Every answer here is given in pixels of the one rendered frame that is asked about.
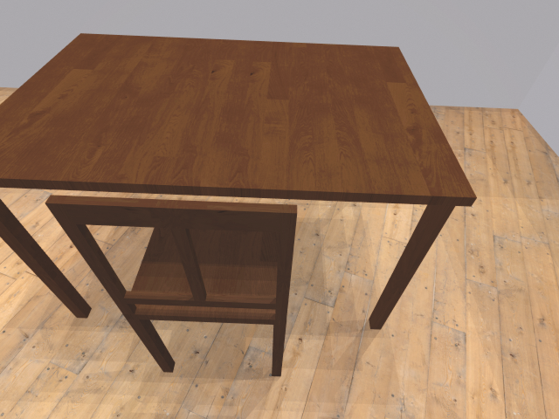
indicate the table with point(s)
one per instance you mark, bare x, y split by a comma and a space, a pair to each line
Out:
238, 118

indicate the chair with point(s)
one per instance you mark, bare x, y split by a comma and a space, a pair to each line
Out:
205, 262

